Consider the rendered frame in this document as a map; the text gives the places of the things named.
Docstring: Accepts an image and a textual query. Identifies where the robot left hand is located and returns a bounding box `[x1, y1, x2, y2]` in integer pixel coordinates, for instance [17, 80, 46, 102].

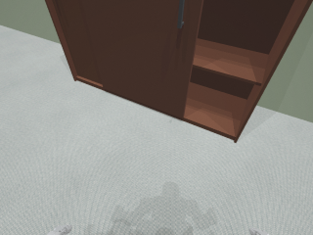
[47, 224, 72, 235]

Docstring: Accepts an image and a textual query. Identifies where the wardrobe door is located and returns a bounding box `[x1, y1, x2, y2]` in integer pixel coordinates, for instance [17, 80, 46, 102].
[52, 0, 103, 84]
[82, 0, 203, 118]

